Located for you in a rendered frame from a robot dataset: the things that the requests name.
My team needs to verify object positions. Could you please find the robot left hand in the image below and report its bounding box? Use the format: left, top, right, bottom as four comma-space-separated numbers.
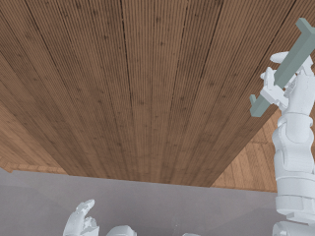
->
63, 199, 99, 236

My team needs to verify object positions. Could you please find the robot right hand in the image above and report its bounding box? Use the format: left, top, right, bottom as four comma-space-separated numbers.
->
260, 51, 315, 116

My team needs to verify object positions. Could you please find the handle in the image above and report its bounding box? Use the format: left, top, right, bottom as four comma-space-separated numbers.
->
249, 18, 315, 117

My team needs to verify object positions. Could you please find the right robot upper arm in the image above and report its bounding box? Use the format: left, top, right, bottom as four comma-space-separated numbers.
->
272, 221, 315, 236

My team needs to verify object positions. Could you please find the robot left thigh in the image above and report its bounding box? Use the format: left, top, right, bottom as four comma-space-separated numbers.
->
106, 225, 137, 236

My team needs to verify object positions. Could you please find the wardrobe door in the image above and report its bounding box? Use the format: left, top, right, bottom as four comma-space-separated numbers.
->
0, 101, 62, 168
0, 0, 315, 188

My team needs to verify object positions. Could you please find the robot right forearm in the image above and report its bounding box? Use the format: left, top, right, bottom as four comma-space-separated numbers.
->
272, 112, 315, 227

